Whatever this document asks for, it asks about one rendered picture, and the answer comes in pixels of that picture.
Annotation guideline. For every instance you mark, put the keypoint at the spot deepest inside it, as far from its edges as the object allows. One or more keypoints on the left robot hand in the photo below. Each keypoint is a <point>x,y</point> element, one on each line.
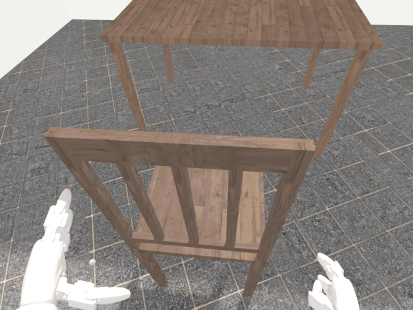
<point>42,282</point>

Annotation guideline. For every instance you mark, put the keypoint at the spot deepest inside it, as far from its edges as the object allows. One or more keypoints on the chair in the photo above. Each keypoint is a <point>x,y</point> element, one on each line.
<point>206,195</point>

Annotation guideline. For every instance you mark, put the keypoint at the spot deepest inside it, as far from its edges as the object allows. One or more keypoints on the right robot hand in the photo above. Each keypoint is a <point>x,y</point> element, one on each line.
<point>340,294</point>

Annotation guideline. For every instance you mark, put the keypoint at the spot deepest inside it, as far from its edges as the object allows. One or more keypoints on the table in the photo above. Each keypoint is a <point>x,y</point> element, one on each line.
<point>330,24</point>

